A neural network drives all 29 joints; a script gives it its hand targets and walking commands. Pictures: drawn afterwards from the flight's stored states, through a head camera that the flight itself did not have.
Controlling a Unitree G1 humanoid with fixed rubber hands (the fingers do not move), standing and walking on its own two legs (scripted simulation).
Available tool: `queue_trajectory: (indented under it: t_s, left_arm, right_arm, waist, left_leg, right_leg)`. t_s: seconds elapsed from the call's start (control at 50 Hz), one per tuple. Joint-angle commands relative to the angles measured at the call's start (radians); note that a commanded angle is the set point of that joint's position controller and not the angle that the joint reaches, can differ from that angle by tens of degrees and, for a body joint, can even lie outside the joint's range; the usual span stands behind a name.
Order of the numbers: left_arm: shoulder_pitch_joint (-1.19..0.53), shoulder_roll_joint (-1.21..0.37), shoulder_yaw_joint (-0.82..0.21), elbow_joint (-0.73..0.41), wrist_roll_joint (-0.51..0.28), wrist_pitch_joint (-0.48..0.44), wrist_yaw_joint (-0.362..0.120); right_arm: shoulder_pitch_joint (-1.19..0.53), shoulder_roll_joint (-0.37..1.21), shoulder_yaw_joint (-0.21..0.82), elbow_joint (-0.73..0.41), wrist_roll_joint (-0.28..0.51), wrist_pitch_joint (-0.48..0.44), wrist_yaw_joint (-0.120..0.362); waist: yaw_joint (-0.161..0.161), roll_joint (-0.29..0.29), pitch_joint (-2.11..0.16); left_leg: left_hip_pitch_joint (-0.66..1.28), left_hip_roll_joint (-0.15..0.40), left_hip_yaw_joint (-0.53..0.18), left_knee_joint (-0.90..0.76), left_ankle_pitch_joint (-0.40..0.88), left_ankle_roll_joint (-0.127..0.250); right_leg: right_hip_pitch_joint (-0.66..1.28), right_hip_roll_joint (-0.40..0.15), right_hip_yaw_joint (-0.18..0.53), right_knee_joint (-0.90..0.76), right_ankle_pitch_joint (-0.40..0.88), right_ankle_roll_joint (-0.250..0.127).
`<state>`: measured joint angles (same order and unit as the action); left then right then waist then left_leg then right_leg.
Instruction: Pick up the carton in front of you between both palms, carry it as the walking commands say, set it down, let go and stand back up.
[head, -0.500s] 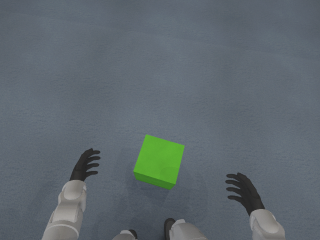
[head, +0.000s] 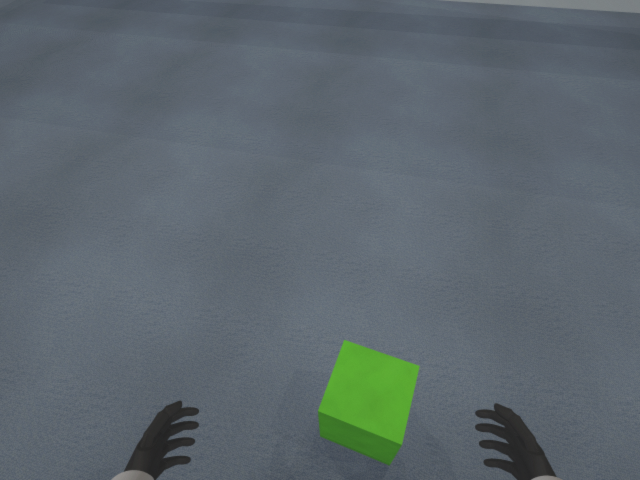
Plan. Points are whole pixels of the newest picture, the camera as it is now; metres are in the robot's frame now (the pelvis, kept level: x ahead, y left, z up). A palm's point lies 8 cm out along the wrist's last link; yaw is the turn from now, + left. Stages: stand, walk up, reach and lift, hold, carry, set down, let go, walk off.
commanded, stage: let go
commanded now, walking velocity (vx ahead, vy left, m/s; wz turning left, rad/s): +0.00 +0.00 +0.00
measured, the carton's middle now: (367, 403) +0.41 -0.09 -0.65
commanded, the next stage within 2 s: stand in 0.24 s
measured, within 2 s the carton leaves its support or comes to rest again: neither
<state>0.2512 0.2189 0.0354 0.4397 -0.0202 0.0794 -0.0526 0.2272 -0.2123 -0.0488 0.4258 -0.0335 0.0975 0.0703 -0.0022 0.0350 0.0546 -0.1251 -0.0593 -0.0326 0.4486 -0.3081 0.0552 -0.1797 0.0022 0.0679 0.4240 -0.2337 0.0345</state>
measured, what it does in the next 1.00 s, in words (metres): stands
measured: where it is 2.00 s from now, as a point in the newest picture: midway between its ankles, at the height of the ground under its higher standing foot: outside the picture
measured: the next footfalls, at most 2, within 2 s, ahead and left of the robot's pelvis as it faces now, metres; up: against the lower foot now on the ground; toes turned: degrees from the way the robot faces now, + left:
none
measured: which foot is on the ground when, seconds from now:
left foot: down 0.00-1.00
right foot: down 0.00-1.00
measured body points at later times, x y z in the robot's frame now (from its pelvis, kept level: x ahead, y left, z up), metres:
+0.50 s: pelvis -0.01 -0.04 -0.01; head +0.01 -0.06 +0.44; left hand +0.12 +0.25 -0.08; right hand +0.14 -0.32 -0.11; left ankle -0.04 +0.08 -0.74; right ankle +0.00 -0.15 -0.74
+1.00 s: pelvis +0.01 -0.05 +0.00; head +0.02 -0.06 +0.45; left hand +0.12 +0.26 -0.10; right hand +0.16 -0.34 -0.11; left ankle -0.04 +0.08 -0.74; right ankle +0.00 -0.15 -0.74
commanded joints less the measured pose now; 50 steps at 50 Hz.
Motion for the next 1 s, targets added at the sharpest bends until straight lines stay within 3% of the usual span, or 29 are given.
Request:
queue_trajectory:
  t_s: [0.0, 0.1, 0.24, 0.26, 0.28, 0.32, 0.36, 0.54, 0.62, 0.8, 0.98]
  left_arm:
    - [-0.039, 0.051, 0.008, -0.061, -0.014, -0.034, 0.034]
    - [-0.076, 0.073, 0.013, -0.075, 0.002, -0.011, 0.039]
    - [-0.076, 0.078, 0.027, -0.061, 0.015, 0.031, 0.022]
    - [-0.013, 0.194, 0.058, 0.070, 0.069, -0.008, 0.058]
    - [-0.019, 0.228, 0.064, 0.079, 0.082, -0.028, 0.071]
    - [-0.082, 0.234, 0.062, 0.081, 0.084, -0.054, 0.072]
    - [-0.104, 0.224, 0.057, 0.095, 0.085, -0.075, 0.068]
    - [-0.068, 0.241, 0.057, 0.200, 0.054, -0.090, 0.068]
    - [-0.064, 0.263, 0.057, 0.238, 0.054, -0.086, 0.077]
    - [-0.085, 0.275, 0.050, 0.299, 0.049, -0.084, 0.081]
    - [-0.112, 0.281, 0.043, 0.357, 0.046, -0.085, 0.078]
  right_arm:
    - [-0.024, -0.166, -0.036, -0.102, 0.009, 0.048, -0.030]
    - [-0.041, -0.144, -0.015, -0.100, 0.019, 0.084, -0.032]
    - [-0.067, -0.124, -0.017, -0.122, 0.012, 0.130, -0.037]
    - [-0.116, -0.203, -0.028, 0.003, -0.006, 0.035, -0.074]
    - [-0.089, -0.191, -0.024, 0.021, -0.009, -0.007, -0.083]
    - [-0.054, -0.196, -0.025, 0.062, -0.009, -0.050, -0.084]
    - [-0.039, -0.199, -0.023, 0.100, -0.013, -0.082, -0.077]
    - [-0.048, -0.250, -0.013, 0.209, -0.007, -0.111, -0.088]
    - [-0.046, -0.265, -0.006, 0.254, -0.003, -0.109, -0.094]
    - [-0.076, -0.290, 0.004, 0.318, 0.002, -0.112, -0.101]
    - [-0.101, -0.308, 0.014, 0.371, 0.006, -0.118, -0.103]
  waist:
    - [-0.012, 0.013, -0.068]
    - [-0.009, 0.045, -0.009]
    - [0.008, -0.020, 0.032]
    - [0.048, 0.071, 0.000]
    - [0.035, 0.020, -0.008]
    - [0.002, -0.051, -0.013]
    - [-0.005, -0.083, -0.032]
    - [0.013, -0.058, -0.127]
    - [0.012, -0.065, -0.135]
    - [0.014, -0.020, -0.129]
    - [0.013, -0.016, -0.102]
  left_leg:
    - [0.024, 0.085, -0.054, -0.036, 0.468, -0.098]
    - [-0.039, 0.076, -0.032, -0.064, 0.318, -0.087]
    - [-0.078, 0.054, 0.008, -0.074, 0.123, -0.060]
    - [-0.175, 0.066, -0.047, -0.024, -0.037, -0.067]
    - [-0.174, 0.056, -0.041, -0.010, -0.113, -0.060]
    - [-0.105, 0.060, -0.055, 0.016, -0.129, -0.053]
    - [-0.083, 0.069, -0.066, 0.026, -0.090, -0.048]
    - [-0.046, 0.106, -0.093, 0.042, 0.262, -0.049]
    - [-0.024, 0.109, -0.091, 0.042, 0.333, -0.052]
    - [-0.005, 0.124, -0.097, 0.011, 0.402, -0.052]
    - [-0.003, 0.135, -0.112, -0.040, 0.357, -0.046]
  right_leg:
    - [-0.014, 0.083, -0.071, 0.022, 0.088, -0.035]
    - [0.019, 0.074, -0.071, 0.020, 0.054, -0.036]
    - [0.075, 0.057, -0.073, 0.001, 0.028, -0.031]
    - [-0.036, -0.023, -0.005, 0.003, -0.012, -0.026]
    - [-0.043, -0.040, 0.030, -0.026, -0.118, -0.032]
    - [-0.126, -0.068, 0.085, -0.080, -0.274, -0.056]
    - [-0.157, -0.066, 0.099, -0.096, -0.283, -0.064]
    - [0.010, -0.072, 0.052, 0.010, 0.259, -0.058]
    - [0.047, -0.078, 0.049, 0.014, 0.374, -0.051]
    - [0.079, -0.079, 0.038, 0.005, 0.405, -0.055]
    - [0.085, -0.077, 0.035, -0.028, 0.320, -0.063]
